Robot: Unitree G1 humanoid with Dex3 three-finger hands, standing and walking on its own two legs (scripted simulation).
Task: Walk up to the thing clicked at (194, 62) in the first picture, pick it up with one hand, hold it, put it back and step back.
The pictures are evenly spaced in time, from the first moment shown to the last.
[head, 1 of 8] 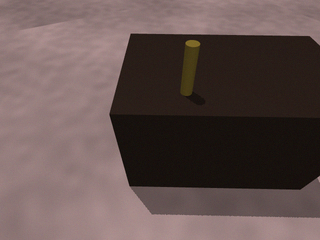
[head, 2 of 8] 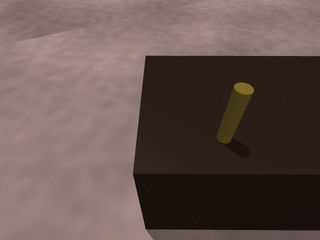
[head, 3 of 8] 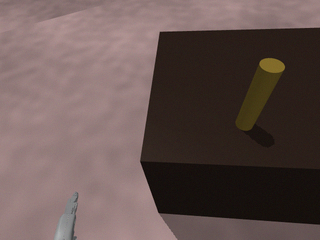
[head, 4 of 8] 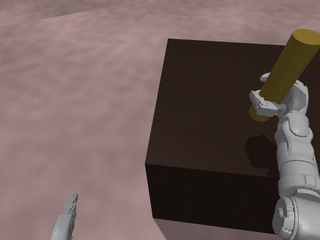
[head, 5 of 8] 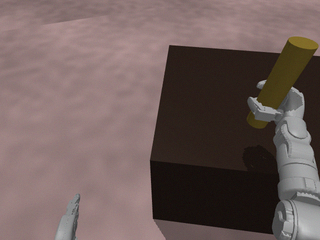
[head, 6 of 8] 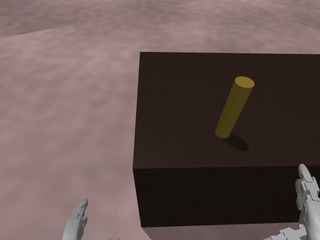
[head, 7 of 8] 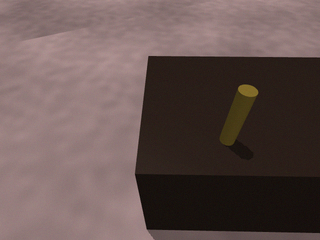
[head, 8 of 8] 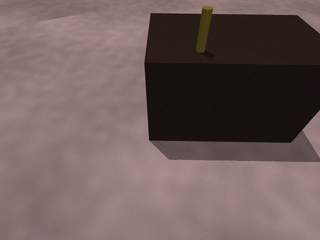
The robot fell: no
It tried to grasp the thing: yes
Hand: right
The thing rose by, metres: 0.25
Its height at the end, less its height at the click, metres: +0.00
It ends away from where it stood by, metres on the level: 0.00
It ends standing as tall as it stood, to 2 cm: yes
